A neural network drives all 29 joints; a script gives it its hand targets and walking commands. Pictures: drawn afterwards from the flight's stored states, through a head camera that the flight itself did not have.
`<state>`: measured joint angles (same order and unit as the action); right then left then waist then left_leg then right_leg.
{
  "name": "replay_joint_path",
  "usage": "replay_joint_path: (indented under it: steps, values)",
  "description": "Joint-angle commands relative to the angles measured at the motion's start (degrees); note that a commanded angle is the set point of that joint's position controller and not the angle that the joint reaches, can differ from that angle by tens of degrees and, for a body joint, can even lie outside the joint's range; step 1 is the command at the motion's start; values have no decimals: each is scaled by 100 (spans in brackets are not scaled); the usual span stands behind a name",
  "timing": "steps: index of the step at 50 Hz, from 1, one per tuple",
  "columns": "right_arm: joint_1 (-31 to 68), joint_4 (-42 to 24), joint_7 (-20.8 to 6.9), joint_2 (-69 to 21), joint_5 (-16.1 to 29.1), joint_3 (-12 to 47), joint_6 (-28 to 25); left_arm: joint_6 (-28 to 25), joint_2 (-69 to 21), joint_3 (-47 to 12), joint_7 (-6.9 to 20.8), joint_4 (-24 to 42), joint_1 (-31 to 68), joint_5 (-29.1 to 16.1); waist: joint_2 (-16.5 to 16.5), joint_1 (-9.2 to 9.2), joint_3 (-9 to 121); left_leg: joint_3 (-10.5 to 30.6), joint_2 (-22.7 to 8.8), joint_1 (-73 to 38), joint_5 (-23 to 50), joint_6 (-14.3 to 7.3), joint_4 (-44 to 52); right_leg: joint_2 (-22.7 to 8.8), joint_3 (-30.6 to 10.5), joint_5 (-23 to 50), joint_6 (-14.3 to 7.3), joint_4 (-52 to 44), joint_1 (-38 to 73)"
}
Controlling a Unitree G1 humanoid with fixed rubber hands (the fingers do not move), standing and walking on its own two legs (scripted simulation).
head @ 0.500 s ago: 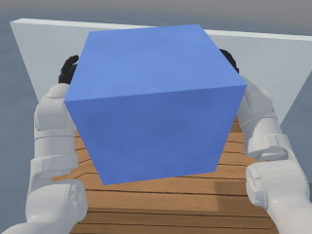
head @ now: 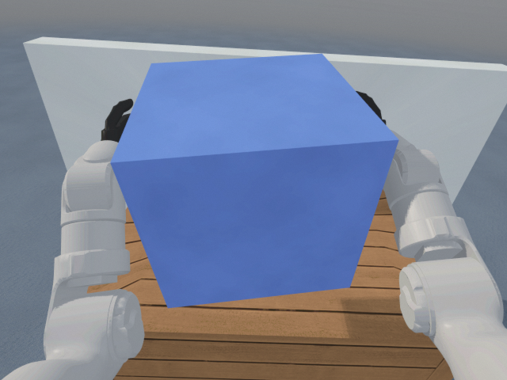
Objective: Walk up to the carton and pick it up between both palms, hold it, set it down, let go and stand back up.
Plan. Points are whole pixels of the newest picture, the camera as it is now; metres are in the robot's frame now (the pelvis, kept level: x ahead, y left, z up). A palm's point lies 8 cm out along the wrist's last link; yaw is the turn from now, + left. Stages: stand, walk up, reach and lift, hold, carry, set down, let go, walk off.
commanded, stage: hold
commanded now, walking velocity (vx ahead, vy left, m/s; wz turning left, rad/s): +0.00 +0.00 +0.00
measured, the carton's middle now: (249, 173) +0.37 +0.00 +0.21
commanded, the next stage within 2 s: none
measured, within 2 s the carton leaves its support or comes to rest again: neither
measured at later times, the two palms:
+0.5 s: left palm (116, 143) +0.37 +0.20 +0.26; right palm (365, 130) +0.38 -0.17 +0.28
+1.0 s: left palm (118, 149) +0.36 +0.20 +0.25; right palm (368, 138) +0.37 -0.18 +0.27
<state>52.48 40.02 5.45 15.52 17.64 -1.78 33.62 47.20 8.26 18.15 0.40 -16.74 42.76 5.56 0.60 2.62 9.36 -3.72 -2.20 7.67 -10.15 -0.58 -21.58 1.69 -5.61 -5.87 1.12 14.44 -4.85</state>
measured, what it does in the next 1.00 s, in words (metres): stands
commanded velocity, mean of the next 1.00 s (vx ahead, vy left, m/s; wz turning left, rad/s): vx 0.00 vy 0.00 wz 0.00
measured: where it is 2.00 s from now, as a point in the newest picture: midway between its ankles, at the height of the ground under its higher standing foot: outside the picture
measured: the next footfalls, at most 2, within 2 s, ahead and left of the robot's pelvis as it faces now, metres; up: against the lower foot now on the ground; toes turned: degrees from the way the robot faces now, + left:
none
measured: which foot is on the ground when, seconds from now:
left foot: down 0.00-1.00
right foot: down 0.00-1.00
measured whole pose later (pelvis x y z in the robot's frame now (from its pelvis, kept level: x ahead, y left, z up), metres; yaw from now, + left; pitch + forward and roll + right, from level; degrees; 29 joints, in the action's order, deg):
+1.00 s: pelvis +0.01 +0.00 +0.00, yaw +0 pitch -3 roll -1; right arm 52.0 38.7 5.7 15.5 17.6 -1.8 33.7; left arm 47.2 8.2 18.1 0.5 -15.8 42.5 5.6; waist 0.6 2.6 9.4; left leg -3.7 -2.2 7.7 -10.6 -0.6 -21.6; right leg 1.7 -5.6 -6.2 1.2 14.4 -4.8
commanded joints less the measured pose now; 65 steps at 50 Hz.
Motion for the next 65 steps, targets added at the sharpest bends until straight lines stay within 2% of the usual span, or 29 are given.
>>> replay_joint_path:
  steps: [1, 7, 9, 14, 15, 17, 19, 22, 23, 24, 27, 29, 35, 36, 38, 39, 40, 43, 47, 50, 52, 53, 54, 55, 57, 59, 62, 64, 65]
  values:
    - [4636, -1436, -1036, -3424, 607, 1241, -389, -500, -3076, -2455, 854, 393, 4539, -1000, -94, -18, 1419, 493, 135, 354, -372, 117, 897, 239, 330, 38, -252, -94, 465]
    - [4492, -1695, -933, -3426, 756, 1442, -397, -444, -3059, -2471, 900, 574, 4247, -941, -94, -50, 1618, 458, 204, 83, 195, 152, 744, 255, 318, 369, -233, -104, 579]
    - [4329, -1844, -871, -3369, 843, 1467, -355, -420, -3078, -2585, 888, 787, 4133, -1006, -128, 21, 1739, 457, 231, -172, 672, 229, 595, 258, 293, 683, -237, -126, 580]
    - [4137, -2405, -735, -3303, 1171, 1704, -270, -347, -3000, -2647, 892, 1263, 3824, -1014, -106, -17, 2121, 463, 281, -706, 1731, 275, 305, 338, 337, 1442, -164, 4, 748]
    - [4021, -2543, -703, -3277, 1245, 1753, -240, -356, -3018, -2722, 888, 1479, 3864, -1079, -130, 42, 2314, 465, 304, -850, 1982, 315, 232, 357, 340, 1654, -145, 38, 781]
    - [3963, -2657, -636, -3216, 1338, 1799, -176, -281, -2951, -2664, 906, 1471, 3711, -1021, -167, 20, 2232, 475, 321, -899, 2263, 335, 168, 362, 330, 1854, -118, 45, 846]
    - [3884, -2601, -616, -3068, 1324, 1725, -79, -193, -2841, -2574, 966, 1342, 3574, -941, -111, 14, 1952, 476, 315, -846, 2083, 321, 219, 372, 327, 1662, -122, -9, 718]
    - [3712, -2339, -626, -2946, 1228, 1648, 30, -114, -2807, -2528, 1070, 1434, 3616, -839, -197, 63, 1833, 455, 279, -781, 1916, 389, 284, 331, 301, 1486, -201, -22, 744]
    - [3617, -2100, -638, -2825, 1164, 1518, 100, -73, -2764, -2432, 1112, 1241, 3567, -766, -227, 70, 1558, 464, 262, -630, 1607, 390, 369, 310, 251, 1183, -248, -87, 644]
    - [3739, -2163, -661, -2878, 1167, 1544, 79, -72, -2809, -2462, 1133, 1264, 3640, -780, -237, 0, 1677, 448, 261, -580, 1519, 392, 393, 299, 234, 1113, -271, -87, 665]
    - [3910, -2131, -713, -2967, 1127, 1484, 50, -143, -2879, -2548, 1092, 1377, 3993, -890, -267, 55, 1790, 456, 253, -464, 1256, 398, 442, 308, 263, 928, -269, -58, 628]
    - [4107, -2152, -763, -3027, 1076, 1453, 13, -146, -2916, -2549, 1067, 1194, 4070, -922, -251, 44, 1769, 464, 246, -341, 1001, 372, 506, 291, 261, 746, -287, -102, 589]
    - [4234, -1611, -902, -3099, 780, 1273, -40, -214, -2959, -2448, 1080, 806, 4284, -836, -266, 42, 1399, 496, 156, 156, 40, 295, 820, 250, 239, 276, -327, -114, 609]
    - [4260, -1596, -917, -3086, 745, 1242, -60, -216, -2946, -2401, 1078, 697, 4256, -833, -171, 57, 1349, 501, 137, 212, -40, 258, 852, 259, 268, 278, -314, -95, 618]
    - [4376, -1606, -944, -3151, 701, 1227, -109, -244, -2975, -2423, 1075, 649, 4312, -851, -184, 35, 1392, 482, 144, 253, -212, 237, 873, 253, 286, 138, -316, -86, 581]
    - [4366, -1440, -967, -3131, 666, 1177, -120, -272, -2983, -2421, 1070, 628, 4416, -849, -316, 32, 1348, 500, 135, 336, -374, 257, 912, 244, 255, 38, -340, -80, 550]
    - [4451, -1448, -989, -3163, 637, 1158, -144, -289, -2978, -2424, 1048, 558, 4468, -864, -267, 25, 1305, 504, 126, 409, -516, 223, 944, 248, 277, -15, -328, -88, 549]
    - [4520, -1508, -1023, -3295, 669, 1189, -244, -391, -3067, -2541, 962, 686, 4636, -973, -298, 27, 1510, 500, 122, 379, -490, 221, 926, 256, 288, 30, -312, -58, 535]
    - [4563, -1776, -1019, -3468, 775, 1353, -354, -469, -3129, -2650, 837, 932, 4670, -1110, -187, -20, 1785, 489, 143, 97, 92, 230, 768, 264, 329, 334, -260, -55, 563]
    - [4431, -1754, -948, -3386, 768, 1389, -342, -411, -3116, -2611, 868, 684, 4272, -1040, -119, 18, 1594, 454, 189, -64, 306, 231, 701, 252, 305, 393, -256, -156, 482]
    - [4408, -1804, -921, -3383, 871, 1466, -336, -416, -3122, -2645, 875, 864, 4299, -1047, -143, -14, 1776, 470, 200, -189, 579, 263, 628, 255, 300, 575, -256, -132, 533]
    - [4351, -1916, -898, -3369, 880, 1463, -330, -393, -3117, -2662, 873, 887, 4197, -1039, -127, 33, 1740, 472, 202, -238, 723, 270, 588, 271, 314, 681, -242, -123, 574]
    - [4343, -1897, -869, -3372, 916, 1504, -311, -372, -3036, -2586, 886, 848, 4130, -993, -109, -43, 1696, 452, 229, -259, 815, 246, 572, 277, 302, 709, -238, -141, 593]
    - [4287, -2035, -857, -3309, 941, 1514, -312, -382, -3096, -2691, 882, 1028, 4148, -1060, -140, 47, 1863, 464, 228, -369, 994, 289, 506, 292, 333, 850, -229, -105, 605]
    - [4281, -2107, -812, -3344, 1033, 1593, -274, -379, -3029, -2682, 886, 1117, 4179, -1076, -150, -5, 1930, 449, 267, -469, 1142, 287, 438, 292, 315, 911, -202, -96, 578]
    - [4176, -2257, -779, -3282, 1104, 1636, -249, -355, -3042, -2716, 889, 1290, 4061, -1057, -189, 34, 2076, 462, 269, -645, 1456, 322, 352, 314, 323, 1157, -205, -51, 612]
    - [4158, -2433, -745, -3284, 1188, 1665, -189, -324, -3006, -2691, 898, 1382, 4058, -1081, -113, 4, 2112, 475, 280, -672, 1584, 292, 326, 335, 333, 1261, -169, -21, 651]
    - [4123, -2262, -747, -3254, 1192, 1651, -154, -297, -2971, -2631, 901, 1301, 4072, -1001, -195, -25, 1947, 465, 290, -599, 1432, 310, 361, 319, 322, 1076, -191, -46, 558]
    - [4159, -2375, -743, -3231, 1175, 1632, -164, -290, -3025, -2694, 902, 1341, 4052, -1058, -195, 22, 2012, 483, 272, -633, 1504, 333, 339, 332, 325, 1152, -201, -41, 593]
